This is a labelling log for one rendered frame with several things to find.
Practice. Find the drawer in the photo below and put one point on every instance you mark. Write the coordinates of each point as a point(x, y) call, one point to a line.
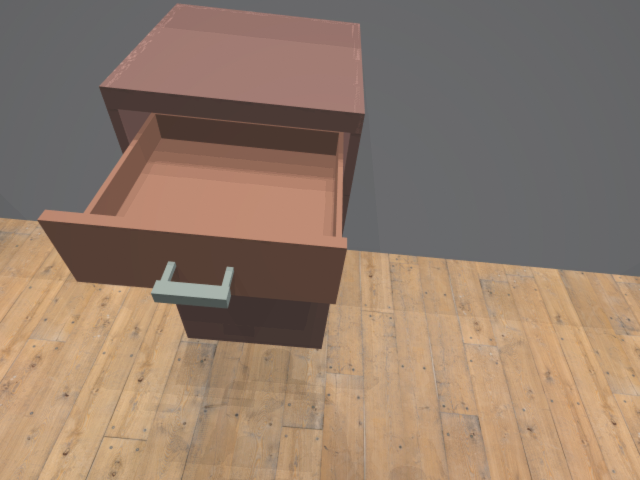
point(209, 194)

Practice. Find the cabinet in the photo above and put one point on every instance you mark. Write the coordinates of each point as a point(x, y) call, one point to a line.
point(251, 67)

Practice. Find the handle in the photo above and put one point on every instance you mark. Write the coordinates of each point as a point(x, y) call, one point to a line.
point(166, 291)

